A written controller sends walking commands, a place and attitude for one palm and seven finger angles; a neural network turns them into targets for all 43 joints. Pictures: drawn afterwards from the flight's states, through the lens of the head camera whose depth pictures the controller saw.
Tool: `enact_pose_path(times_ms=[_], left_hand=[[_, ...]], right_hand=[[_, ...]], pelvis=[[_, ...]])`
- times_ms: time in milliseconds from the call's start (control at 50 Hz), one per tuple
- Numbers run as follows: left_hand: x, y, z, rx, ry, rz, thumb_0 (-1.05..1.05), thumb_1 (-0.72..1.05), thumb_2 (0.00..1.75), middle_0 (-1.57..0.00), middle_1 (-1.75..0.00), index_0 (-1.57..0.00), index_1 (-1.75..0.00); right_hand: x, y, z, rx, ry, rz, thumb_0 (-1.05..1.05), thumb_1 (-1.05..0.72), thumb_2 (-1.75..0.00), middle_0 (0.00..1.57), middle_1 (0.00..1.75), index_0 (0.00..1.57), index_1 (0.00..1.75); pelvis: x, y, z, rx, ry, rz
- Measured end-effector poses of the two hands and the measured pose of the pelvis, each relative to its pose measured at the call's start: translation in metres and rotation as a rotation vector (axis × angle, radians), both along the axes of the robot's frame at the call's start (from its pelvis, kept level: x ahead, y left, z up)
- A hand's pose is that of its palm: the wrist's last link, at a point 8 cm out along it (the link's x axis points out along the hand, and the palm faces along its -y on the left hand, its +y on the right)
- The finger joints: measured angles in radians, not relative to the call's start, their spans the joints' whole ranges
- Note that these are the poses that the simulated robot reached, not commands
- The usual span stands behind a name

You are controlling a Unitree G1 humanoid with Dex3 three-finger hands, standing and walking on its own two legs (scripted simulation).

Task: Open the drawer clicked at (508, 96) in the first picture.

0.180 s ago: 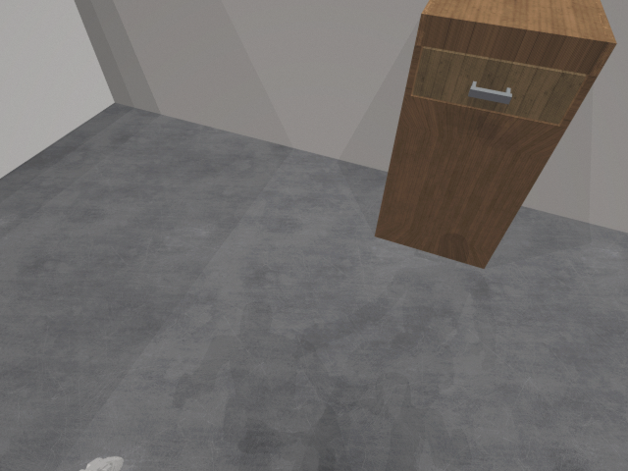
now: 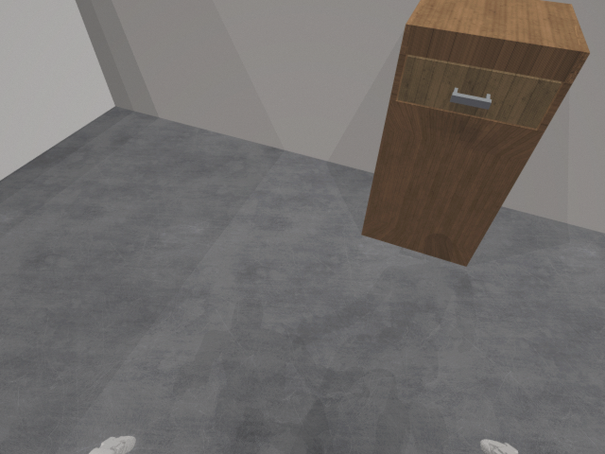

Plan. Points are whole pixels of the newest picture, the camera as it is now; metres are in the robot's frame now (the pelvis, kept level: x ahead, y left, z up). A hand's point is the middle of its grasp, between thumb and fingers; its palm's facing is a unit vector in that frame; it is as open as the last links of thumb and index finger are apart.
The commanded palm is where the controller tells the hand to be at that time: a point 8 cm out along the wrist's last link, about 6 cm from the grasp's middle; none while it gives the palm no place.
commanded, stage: stand and wait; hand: left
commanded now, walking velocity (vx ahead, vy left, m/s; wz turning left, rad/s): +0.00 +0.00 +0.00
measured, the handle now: (471, 97) +1.08 -0.43 -0.03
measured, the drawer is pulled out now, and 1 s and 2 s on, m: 0.00 0.00 0.00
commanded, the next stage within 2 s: look at it before walking up in 0.70 s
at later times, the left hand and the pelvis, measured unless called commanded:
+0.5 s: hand out of the picture +0.05 +0.24 -0.15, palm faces -0.03 -0.94 -0.34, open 7.4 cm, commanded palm none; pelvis -0.01 -0.01 +0.00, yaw +0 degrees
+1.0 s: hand out of the picture +0.06 +0.23 -0.15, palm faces -0.04 -0.94 -0.33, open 7.4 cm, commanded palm none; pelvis -0.02 -0.02 +0.01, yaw +0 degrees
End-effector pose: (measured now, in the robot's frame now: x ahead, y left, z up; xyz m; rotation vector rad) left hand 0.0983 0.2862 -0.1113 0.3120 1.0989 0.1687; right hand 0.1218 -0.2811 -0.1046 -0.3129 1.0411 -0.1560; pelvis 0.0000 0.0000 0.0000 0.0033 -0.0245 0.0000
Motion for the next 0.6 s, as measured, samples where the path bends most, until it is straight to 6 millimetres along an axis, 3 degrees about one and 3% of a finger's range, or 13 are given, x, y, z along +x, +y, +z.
enact_pose_path(times_ms=[140, 380, 600], left_hand=[[-0.015, -0.007, -0.004, -0.013, 0.031, 0.013, 0.01, 0.90, 0.90, -0.21, -0.30, -0.20, -0.30], [-0.048, -0.004, -0.006, 0.004, 0.116, 0.038, 0.01, 0.90, 0.90, -0.21, -0.30, -0.20, -0.30], [-0.052, -0.005, -0.003, 0.013, 0.118, 0.032, 0.01, 0.90, 0.90, -0.21, -0.30, -0.20, -0.30]], right_hand=[[-0.010, -0.003, -0.001, 0.002, 0.028, -0.005, 0.01, -0.91, -0.90, 0.20, 0.30, 0.20, 0.30], [-0.053, -0.020, -0.008, -0.014, 0.142, -0.046, 0.01, -0.91, -0.90, 0.20, 0.30, 0.20, 0.30], [-0.072, -0.025, -0.011, -0.009, 0.173, -0.063, 0.01, -0.91, -0.90, 0.20, 0.30, 0.20, 0.30]], pelvis=[[-0.004, -0.004, 0.002, 0.000, -0.002, 0.002], [-0.011, -0.010, 0.004, -0.001, -0.006, 0.003], [-0.018, -0.013, 0.005, -0.001, -0.009, -0.001]])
